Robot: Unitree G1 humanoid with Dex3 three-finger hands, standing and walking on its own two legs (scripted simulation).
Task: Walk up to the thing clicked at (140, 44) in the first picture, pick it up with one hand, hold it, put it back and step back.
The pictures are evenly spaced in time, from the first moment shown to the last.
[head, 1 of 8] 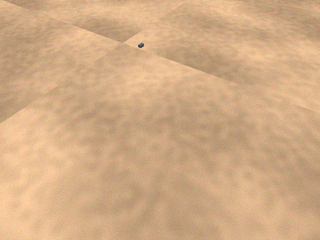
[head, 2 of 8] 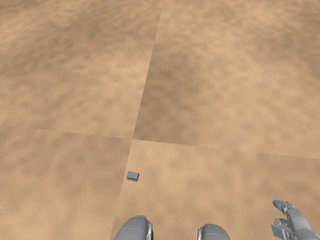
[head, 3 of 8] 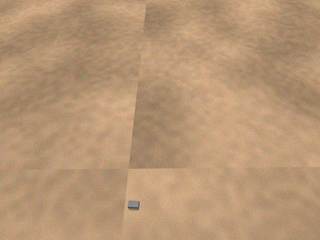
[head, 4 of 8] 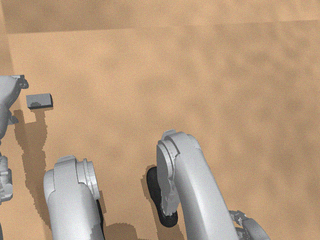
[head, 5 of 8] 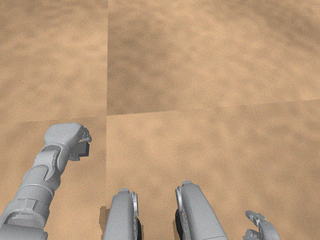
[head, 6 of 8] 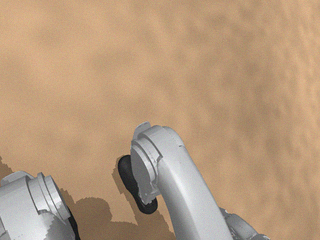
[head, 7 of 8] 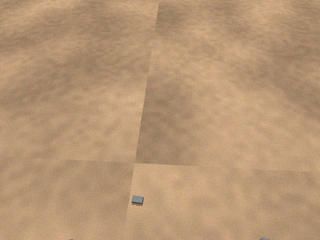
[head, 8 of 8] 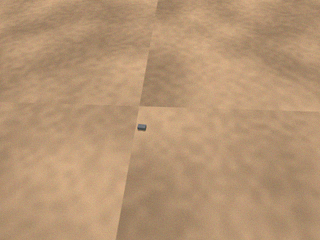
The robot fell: no
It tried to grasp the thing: yes
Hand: left
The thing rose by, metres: 0.69
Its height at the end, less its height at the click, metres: +0.00
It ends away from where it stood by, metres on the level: 0.01
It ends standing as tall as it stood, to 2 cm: yes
